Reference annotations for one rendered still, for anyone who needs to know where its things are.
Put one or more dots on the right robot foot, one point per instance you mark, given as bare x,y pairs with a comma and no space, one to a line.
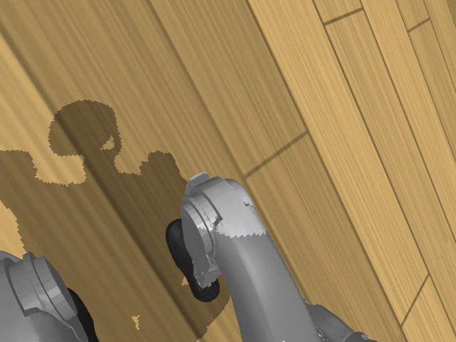
182,259

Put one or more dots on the left robot foot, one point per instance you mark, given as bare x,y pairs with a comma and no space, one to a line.
84,317

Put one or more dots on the right robot hand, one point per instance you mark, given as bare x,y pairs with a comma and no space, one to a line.
328,325

